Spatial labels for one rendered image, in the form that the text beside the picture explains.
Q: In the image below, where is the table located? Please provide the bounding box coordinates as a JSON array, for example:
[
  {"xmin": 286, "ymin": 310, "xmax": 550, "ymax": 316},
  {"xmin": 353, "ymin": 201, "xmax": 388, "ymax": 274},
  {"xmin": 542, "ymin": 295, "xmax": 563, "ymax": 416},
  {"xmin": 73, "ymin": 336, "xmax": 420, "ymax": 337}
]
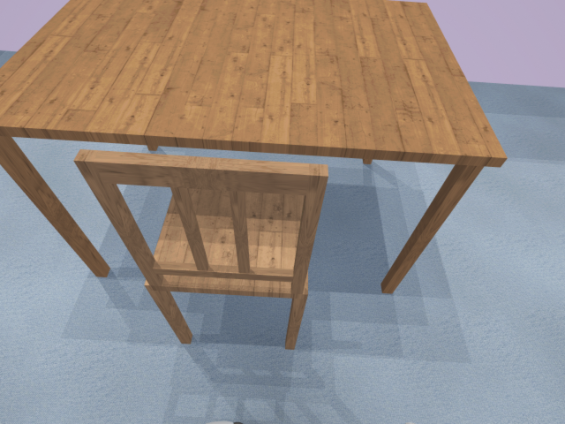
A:
[{"xmin": 0, "ymin": 0, "xmax": 508, "ymax": 294}]

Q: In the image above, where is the chair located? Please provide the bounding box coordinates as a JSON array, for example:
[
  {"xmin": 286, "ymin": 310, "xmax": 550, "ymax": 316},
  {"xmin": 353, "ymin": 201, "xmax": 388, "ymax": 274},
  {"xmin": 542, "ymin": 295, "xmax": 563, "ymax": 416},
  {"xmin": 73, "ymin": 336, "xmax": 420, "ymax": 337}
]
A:
[{"xmin": 73, "ymin": 149, "xmax": 328, "ymax": 350}]

